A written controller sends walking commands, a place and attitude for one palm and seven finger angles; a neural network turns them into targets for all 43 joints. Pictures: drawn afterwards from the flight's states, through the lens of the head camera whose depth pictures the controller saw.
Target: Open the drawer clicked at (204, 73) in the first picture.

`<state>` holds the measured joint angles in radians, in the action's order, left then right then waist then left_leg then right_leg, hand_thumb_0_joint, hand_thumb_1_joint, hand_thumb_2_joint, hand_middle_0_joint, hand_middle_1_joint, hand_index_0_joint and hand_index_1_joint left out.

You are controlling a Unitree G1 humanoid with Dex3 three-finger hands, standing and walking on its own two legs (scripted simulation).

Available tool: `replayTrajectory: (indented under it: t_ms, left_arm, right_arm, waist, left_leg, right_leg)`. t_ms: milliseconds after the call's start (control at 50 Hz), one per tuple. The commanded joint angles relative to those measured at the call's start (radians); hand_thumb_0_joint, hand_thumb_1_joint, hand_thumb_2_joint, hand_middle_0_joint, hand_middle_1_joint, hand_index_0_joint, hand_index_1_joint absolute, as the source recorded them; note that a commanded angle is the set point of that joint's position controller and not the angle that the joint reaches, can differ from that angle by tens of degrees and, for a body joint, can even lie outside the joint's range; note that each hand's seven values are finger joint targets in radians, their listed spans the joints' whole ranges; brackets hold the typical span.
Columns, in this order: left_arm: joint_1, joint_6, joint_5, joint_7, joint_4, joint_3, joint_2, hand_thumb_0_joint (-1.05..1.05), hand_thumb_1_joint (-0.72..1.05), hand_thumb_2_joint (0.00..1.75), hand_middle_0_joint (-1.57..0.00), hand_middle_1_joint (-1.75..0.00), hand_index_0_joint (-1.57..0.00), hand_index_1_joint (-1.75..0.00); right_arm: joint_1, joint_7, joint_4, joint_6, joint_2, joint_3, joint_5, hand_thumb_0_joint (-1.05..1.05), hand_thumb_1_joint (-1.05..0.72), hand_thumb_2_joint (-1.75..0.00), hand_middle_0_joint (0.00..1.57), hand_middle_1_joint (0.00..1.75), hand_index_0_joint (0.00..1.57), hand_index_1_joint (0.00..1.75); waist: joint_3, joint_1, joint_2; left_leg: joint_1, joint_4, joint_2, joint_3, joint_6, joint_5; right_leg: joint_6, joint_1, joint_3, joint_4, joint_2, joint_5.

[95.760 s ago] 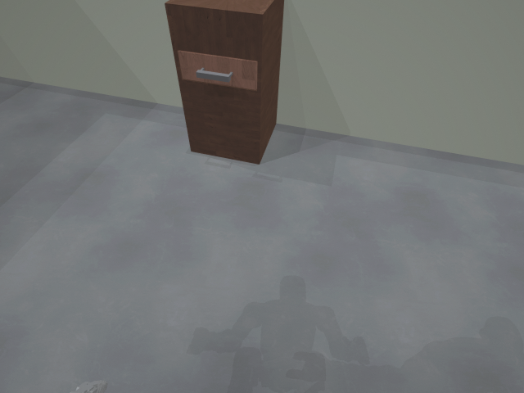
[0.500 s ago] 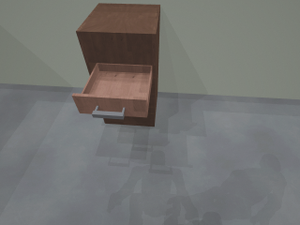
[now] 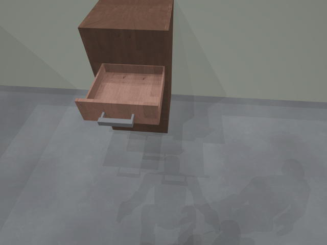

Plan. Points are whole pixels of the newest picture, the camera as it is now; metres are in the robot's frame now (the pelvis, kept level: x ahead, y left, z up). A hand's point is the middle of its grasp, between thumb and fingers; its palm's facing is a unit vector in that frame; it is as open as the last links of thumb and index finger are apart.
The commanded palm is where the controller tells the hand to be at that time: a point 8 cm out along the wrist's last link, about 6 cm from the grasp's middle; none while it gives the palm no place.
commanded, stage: look to check the result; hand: left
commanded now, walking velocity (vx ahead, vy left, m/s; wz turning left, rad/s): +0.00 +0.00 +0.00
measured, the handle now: (116, 118) +0.67 +0.26 -0.24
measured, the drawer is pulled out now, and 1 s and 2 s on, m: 0.30 0.30 0.30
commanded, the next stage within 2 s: stand and wait in 0.36 s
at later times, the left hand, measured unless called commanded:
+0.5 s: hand out of the picture +0.13 +0.23 -0.15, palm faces -0.03 -0.94 -0.35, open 7.4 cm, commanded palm none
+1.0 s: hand out of the picture +0.14 +0.23 -0.16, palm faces -0.05 -0.94 -0.35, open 7.4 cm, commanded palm none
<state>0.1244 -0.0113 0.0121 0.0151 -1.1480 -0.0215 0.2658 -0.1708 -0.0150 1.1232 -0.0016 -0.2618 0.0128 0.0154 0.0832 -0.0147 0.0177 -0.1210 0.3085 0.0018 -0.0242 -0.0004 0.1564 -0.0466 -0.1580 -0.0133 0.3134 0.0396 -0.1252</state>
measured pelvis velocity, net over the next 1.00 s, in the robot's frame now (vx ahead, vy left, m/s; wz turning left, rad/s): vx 0.04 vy -0.01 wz -0.02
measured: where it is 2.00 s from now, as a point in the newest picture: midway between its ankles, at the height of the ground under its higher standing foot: outside the picture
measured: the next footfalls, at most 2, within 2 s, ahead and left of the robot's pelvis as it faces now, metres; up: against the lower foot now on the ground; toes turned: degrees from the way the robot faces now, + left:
none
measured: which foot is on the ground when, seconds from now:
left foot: down 0.00-1.00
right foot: down 0.00-1.00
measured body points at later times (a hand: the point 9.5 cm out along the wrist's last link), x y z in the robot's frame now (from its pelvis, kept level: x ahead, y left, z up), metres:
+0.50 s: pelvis +0.03 -0.01 +0.00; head +0.05 -0.02 +0.45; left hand +0.13 +0.28 -0.13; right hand +0.09 -0.30 -0.14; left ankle +0.01 +0.12 -0.75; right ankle +0.03 -0.09 -0.75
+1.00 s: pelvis +0.04 -0.01 +0.00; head +0.07 -0.02 +0.45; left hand +0.14 +0.28 -0.13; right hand +0.09 -0.30 -0.14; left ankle +0.01 +0.12 -0.75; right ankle +0.03 -0.09 -0.75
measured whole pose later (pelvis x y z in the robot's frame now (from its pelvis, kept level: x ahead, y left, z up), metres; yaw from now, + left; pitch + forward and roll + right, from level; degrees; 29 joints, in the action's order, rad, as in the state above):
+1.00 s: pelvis +0.04 -0.01 +0.00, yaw -1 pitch -1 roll +0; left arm 0.06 -0.02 0.01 0.01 -1.13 -0.02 0.32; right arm -0.12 -0.01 1.12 0.00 -0.32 0.00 0.01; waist 0.08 -0.02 0.02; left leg -0.06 0.26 0.03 -0.04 -0.02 0.19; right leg -0.06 -0.10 0.00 0.26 0.07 -0.15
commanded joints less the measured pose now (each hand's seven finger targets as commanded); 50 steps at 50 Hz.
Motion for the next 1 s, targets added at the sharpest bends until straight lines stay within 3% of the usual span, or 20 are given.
replayTrajectory:
  t_ms: [0,520,560,980]
  left_arm:
    - [-0.030,-0.024,0.001,0.010,0.058,-0.034,0.201,0.00,0.90,0.90,-0.20,-0.30,-0.20,-0.30]
    - [-0.091,-0.035,-0.001,0.012,0.076,-0.042,0.270,0.00,0.90,0.90,-0.20,-0.30,-0.20,-0.30]
    - [-0.097,-0.034,-0.002,0.012,0.076,-0.039,0.271,0.00,0.90,0.90,-0.20,-0.30,-0.20,-0.30]
    - [-0.090,-0.031,-0.003,0.012,0.078,-0.035,0.265,0.00,0.90,0.90,-0.20,-0.30,-0.20,-0.30]
  right_arm:
    - [-0.004,-0.008,-0.037,0.014,-0.172,0.031,0.002,0.00,-0.90,-0.90,0.20,0.30,0.20,0.30]
    - [0.061,-0.006,-0.056,0.016,-0.247,0.033,0.000,0.00,-0.90,-0.90,0.20,0.30,0.20,0.30]
    - [0.063,-0.006,-0.053,0.017,-0.249,0.031,0.001,0.00,-0.90,-0.90,0.20,0.30,0.20,0.30]
    - [0.058,-0.009,-0.051,0.018,-0.247,0.029,-0.002,0.00,-0.90,-0.90,0.20,0.30,0.20,0.30]
  waist:
    - [-0.078,-0.007,-0.008]
    - [-0.125,-0.006,-0.024]
    - [-0.132,-0.007,-0.003]
    - [-0.142,-0.007,-0.013]
  left_leg:
    - [0.027,-0.057,0.105,0.100,0.022,-0.021]
    - [0.078,-0.050,0.117,0.079,0.011,-0.132]
    - [0.084,-0.052,0.117,0.076,0.010,-0.145]
    - [0.109,-0.058,0.126,0.070,0.010,-0.167]
  right_leg:
    - [-0.005,0.010,0.141,-0.083,-0.142,-0.030]
    - [0.012,0.090,0.149,-0.074,-0.153,0.216]
    - [0.010,0.100,0.145,-0.069,-0.158,0.236]
    - [0.001,0.104,0.146,-0.068,-0.150,0.245]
